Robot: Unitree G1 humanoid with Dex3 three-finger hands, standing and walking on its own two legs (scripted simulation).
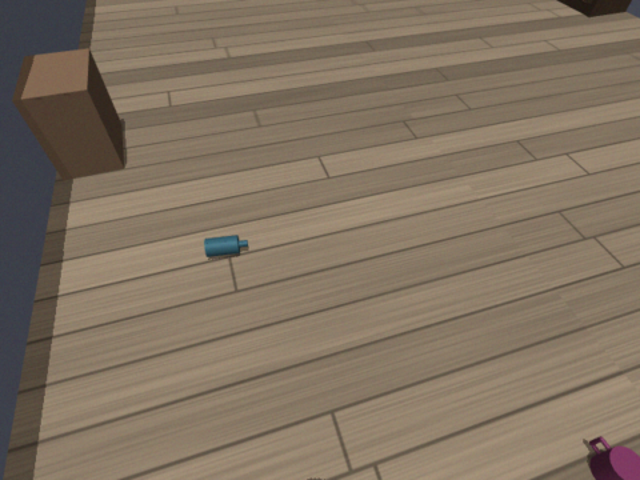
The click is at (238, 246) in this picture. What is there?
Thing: lying bottle
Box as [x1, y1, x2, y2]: [204, 235, 247, 256]
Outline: 247,241 239,241 237,235 206,238 204,240 205,252 207,256 237,253 239,252 240,246 247,246
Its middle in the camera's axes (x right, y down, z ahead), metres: -0.38 +0.02 +1.57
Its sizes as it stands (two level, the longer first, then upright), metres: 0.163 0.074 0.074
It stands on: the floor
